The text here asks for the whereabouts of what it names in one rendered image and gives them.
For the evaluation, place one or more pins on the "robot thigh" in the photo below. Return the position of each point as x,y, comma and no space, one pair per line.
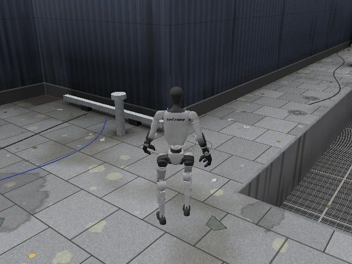
162,161
188,160

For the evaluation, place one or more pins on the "right robot thigh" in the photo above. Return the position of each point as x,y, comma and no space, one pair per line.
188,160

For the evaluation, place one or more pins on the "right robot hand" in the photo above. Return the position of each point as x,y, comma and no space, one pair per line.
207,158

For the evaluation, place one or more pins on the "left robot hand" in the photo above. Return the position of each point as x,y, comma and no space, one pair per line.
145,149

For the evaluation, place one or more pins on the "left robot thigh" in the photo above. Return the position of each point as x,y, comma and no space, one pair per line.
162,161

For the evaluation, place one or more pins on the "robot left upper arm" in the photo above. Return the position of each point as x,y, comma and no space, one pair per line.
155,124

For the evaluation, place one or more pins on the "left robot forearm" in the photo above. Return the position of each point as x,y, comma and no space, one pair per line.
147,140

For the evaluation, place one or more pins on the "robot right upper arm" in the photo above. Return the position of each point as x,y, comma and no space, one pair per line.
196,125

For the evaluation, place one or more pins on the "right robot forearm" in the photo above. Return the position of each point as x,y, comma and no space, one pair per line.
204,146

